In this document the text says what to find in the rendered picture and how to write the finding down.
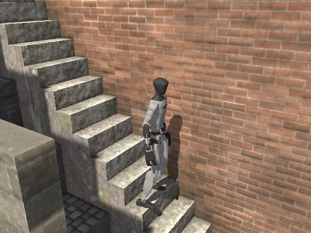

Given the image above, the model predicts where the robot left hand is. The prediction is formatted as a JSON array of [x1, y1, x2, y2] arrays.
[[162, 132, 171, 146]]

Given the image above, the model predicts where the robot right hand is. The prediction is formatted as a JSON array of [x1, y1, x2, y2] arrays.
[[145, 151, 157, 166]]

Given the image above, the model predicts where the right robot upper arm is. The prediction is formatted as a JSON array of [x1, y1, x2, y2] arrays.
[[142, 101, 159, 129]]

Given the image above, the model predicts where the robot right thigh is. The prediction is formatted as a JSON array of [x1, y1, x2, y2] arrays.
[[146, 140, 161, 179]]

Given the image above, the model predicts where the robot right forearm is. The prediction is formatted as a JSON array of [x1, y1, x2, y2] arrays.
[[143, 124, 153, 152]]

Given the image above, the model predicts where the robot left forearm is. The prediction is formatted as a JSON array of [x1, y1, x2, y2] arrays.
[[161, 121, 167, 133]]

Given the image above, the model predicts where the left robot foot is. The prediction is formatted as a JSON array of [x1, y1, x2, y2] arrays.
[[153, 183, 166, 191]]

